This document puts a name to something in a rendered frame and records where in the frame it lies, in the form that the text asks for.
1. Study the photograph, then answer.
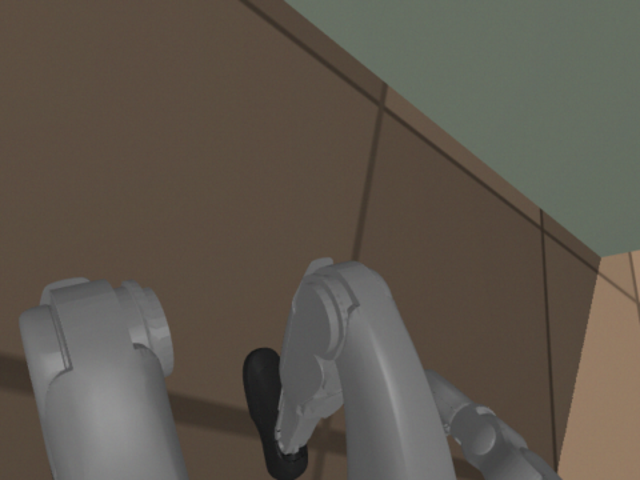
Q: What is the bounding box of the right robot arm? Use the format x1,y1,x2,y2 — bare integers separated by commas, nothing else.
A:
450,403,563,480

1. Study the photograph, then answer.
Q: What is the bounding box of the right robot hand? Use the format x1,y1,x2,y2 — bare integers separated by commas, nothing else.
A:
424,369,474,436

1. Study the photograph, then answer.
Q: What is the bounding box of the right robot foot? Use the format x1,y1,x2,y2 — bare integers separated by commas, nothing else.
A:
243,348,308,480

